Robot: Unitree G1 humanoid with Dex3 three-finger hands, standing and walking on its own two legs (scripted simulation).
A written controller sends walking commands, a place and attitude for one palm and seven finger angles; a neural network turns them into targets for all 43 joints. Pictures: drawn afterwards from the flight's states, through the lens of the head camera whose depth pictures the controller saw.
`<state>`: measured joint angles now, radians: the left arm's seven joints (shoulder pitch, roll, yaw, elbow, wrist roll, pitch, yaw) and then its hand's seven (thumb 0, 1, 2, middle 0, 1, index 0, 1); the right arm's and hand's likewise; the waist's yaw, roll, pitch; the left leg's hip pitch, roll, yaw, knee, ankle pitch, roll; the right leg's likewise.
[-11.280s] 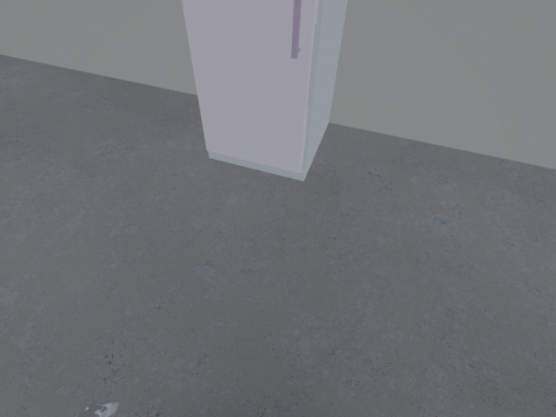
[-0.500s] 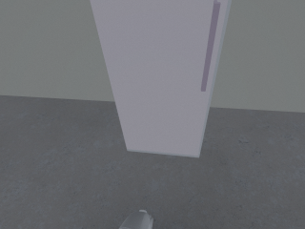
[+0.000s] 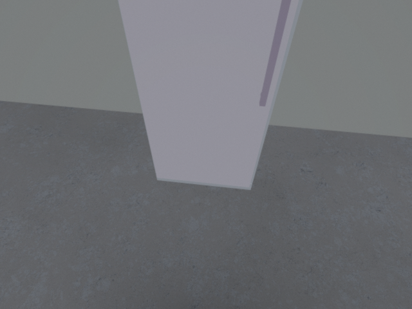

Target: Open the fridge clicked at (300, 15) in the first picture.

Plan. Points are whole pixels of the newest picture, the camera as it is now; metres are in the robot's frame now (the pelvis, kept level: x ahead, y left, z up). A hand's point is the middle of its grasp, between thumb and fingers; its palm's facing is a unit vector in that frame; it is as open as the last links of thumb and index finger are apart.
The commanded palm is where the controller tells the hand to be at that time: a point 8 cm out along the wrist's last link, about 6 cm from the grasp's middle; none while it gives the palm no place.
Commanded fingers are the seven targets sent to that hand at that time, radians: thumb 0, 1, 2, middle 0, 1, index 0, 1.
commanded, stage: look again from close up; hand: right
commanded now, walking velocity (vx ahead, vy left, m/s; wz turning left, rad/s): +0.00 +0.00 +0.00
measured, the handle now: (272, 53) +0.82 -0.15 +0.11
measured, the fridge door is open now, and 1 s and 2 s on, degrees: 0 0 0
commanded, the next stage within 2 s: shuffle to correct the standing spot in 0.34 s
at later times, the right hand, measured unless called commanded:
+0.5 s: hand out of the picture +0.00 -0.14 -0.18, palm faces +0.00 +0.99 -0.15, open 7.3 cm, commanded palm none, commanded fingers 0.00 -0.90 -0.90 0.20 0.30 0.20 0.30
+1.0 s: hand out of the picture +0.17 -0.20 -0.18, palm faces +0.03 +0.99 -0.13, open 7.3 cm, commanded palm none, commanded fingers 0.00 -0.90 -0.90 0.20 0.30 0.20 0.30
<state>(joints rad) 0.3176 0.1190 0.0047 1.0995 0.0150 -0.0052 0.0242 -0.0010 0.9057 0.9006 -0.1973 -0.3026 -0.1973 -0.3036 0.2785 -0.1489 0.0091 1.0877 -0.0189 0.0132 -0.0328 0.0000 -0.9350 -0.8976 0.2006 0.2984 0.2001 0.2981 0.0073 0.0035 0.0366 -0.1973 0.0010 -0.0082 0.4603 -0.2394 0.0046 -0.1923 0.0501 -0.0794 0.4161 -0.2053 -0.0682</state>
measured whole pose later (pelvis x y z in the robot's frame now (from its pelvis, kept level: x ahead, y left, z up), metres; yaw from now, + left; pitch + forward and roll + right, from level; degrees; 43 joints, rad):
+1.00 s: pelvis +0.16 -0.03 +0.00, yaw -1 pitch +2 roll +2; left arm 0.41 0.08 0.00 1.09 0.02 -0.09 0.03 0.00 0.91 0.90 -0.19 -0.30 -0.20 -0.30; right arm 0.25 -0.18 -0.06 1.07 -0.04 -0.01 0.01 0.01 -0.92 -0.90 0.20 0.30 0.20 0.30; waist 0.01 0.04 0.05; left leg -0.60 0.07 0.06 1.21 -0.26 0.01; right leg -0.10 0.00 -0.11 0.39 -0.32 -0.06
